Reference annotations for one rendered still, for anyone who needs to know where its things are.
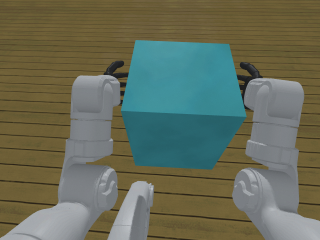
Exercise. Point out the right robot forearm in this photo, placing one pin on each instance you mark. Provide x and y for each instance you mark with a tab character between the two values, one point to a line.
277	106

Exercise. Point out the robot right upper arm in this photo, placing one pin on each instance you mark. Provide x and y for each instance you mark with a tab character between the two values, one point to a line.
270	199

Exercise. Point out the left robot shin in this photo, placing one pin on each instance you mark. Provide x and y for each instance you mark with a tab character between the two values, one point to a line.
147	223

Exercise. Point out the robot left upper arm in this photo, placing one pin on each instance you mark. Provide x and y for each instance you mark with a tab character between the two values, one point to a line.
85	192

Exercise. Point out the carton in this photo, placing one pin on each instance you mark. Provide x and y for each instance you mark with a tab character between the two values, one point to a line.
182	103

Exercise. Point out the left robot hand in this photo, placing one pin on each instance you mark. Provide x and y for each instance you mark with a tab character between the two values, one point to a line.
111	69

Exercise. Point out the left robot forearm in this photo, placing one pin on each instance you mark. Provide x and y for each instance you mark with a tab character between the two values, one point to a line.
92	102

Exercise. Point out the left robot thigh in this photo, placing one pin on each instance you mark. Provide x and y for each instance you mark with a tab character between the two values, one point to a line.
131	219

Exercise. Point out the right robot hand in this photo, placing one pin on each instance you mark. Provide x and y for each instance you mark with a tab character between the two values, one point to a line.
255	75

